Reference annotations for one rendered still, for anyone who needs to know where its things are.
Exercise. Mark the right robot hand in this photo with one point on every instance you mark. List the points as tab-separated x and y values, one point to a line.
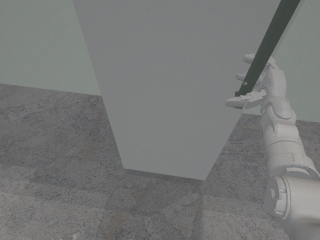
273	84

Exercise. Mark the fridge door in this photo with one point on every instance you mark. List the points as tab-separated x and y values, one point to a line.
165	69

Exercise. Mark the robot right forearm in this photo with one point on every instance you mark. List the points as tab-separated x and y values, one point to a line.
283	146

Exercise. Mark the right robot upper arm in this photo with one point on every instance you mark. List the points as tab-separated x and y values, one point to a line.
295	203

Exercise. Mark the handle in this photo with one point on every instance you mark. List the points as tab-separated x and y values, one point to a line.
273	34

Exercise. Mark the left robot hand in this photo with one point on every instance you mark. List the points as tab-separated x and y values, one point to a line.
74	235

